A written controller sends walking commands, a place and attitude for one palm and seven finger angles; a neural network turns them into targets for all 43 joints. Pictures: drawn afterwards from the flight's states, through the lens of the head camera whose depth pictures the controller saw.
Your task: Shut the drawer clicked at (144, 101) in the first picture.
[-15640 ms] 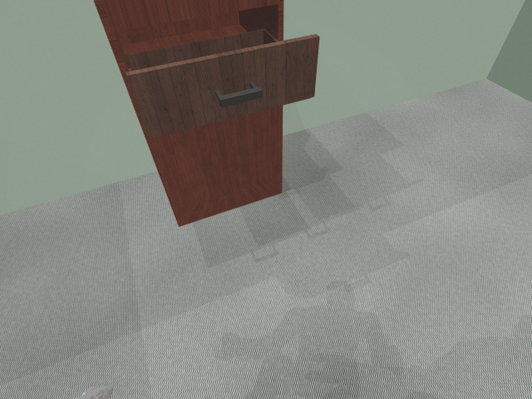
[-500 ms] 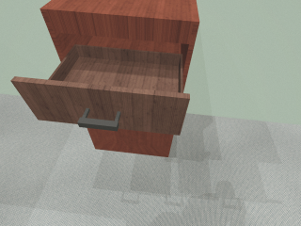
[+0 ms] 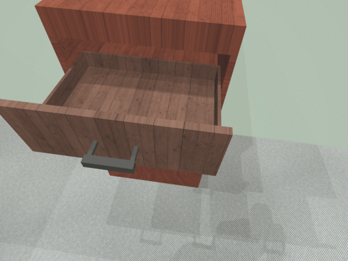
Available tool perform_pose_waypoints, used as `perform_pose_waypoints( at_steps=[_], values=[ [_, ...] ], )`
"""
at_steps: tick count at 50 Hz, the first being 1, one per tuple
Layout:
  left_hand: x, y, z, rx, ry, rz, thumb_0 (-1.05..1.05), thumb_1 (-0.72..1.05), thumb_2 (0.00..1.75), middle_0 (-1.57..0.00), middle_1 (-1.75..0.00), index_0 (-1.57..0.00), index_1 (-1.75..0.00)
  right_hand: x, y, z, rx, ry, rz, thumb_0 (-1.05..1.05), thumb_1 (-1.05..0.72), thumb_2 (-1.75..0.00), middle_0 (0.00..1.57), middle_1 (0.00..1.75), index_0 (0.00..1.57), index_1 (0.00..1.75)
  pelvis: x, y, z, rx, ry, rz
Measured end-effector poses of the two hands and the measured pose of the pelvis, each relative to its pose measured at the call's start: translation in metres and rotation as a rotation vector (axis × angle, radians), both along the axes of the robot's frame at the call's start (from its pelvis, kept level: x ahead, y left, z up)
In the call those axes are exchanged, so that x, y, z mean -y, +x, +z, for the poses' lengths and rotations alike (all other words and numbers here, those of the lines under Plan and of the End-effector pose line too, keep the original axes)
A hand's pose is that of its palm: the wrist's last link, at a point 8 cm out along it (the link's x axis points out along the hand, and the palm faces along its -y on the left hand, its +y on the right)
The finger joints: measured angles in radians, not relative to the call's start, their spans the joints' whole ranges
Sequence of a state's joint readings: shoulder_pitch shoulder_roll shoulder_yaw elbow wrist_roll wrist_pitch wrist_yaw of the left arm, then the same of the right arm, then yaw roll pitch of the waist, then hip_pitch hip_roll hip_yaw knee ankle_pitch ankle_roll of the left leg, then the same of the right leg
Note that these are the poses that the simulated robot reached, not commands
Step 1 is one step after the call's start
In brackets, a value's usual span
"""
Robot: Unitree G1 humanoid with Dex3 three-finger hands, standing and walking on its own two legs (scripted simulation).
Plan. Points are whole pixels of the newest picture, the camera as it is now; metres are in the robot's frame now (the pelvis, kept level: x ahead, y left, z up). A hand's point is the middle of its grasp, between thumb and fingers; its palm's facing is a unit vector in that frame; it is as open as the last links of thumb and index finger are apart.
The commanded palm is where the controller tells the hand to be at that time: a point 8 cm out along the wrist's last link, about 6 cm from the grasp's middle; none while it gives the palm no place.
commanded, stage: come to a stop and stand still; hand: left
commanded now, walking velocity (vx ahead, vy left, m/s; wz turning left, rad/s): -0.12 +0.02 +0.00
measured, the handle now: (112, 155) +0.33 +0.17 +0.05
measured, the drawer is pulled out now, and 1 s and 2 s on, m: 0.29 0.29 0.29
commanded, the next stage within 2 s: look again from close up in 1.80 s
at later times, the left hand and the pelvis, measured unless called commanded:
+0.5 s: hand out of the picture +0.04 +0.15 -0.16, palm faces +0.00 -0.98 -0.22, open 7.2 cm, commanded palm none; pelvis +0.02 -0.03 +0.01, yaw +0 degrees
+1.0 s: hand out of the picture +0.01 +0.16 -0.16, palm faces -0.02 -0.97 -0.23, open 7.3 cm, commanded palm none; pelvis +0.00 -0.03 +0.01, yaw -1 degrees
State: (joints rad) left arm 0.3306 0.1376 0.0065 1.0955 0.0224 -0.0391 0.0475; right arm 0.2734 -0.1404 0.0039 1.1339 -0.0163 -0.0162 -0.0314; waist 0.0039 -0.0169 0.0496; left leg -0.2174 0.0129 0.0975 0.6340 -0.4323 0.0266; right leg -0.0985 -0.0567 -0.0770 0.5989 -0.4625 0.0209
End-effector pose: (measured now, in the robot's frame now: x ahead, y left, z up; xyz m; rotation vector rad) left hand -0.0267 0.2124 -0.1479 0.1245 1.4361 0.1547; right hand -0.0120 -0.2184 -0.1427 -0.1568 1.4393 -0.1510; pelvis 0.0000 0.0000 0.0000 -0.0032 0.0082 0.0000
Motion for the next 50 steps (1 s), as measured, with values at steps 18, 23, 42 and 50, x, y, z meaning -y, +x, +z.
perform_pose_waypoints(
  at_steps=[18,23,42,50],
  values=[
    [-0.002,0.065,0.016,0.113,0.079,-0.012,0.00,0.92,0.90,-0.20,-0.30,-0.19,-0.30,0.031,0.049,0.003,0.062,0.008,0.021,0.01,-0.93,-0.89,0.20,0.30,0.20,0.30,0.026,0.017,0.006,0.038,0.016,0.006],
    [0.017,0.059,0.018,0.059,0.046,-0.042,0.01,0.93,0.90,-0.20,-0.30,-0.20,-0.30,0.037,0.053,0.008,0.088,0.007,-0.003,0.01,-0.93,-0.89,0.20,0.29,0.20,0.30,0.032,0.020,0.011,0.021,0.011,0.013],
    [0.021,0.033,0.018,0.061,0.031,-0.057,0.01,0.93,0.90,-0.20,-0.30,-0.20,-0.30,0.022,0.003,0.009,0.032,0.054,-0.022,0.00,-0.91,-0.89,0.20,0.29,0.20,0.30,0.035,0.004,0.013,0.034,0.021,-0.012],
    [0.010,0.033,0.020,0.075,0.058,-0.072,0.00,0.91,0.90,-0.20,-0.30,-0.20,-0.30,0.033,0.020,0.002,0.077,0.036,-0.013,0.00,-0.91,-0.89,0.20,0.29,0.20,0.30,0.027,-0.003,0.008,-0.001,0.016,-0.009]
  ],
)
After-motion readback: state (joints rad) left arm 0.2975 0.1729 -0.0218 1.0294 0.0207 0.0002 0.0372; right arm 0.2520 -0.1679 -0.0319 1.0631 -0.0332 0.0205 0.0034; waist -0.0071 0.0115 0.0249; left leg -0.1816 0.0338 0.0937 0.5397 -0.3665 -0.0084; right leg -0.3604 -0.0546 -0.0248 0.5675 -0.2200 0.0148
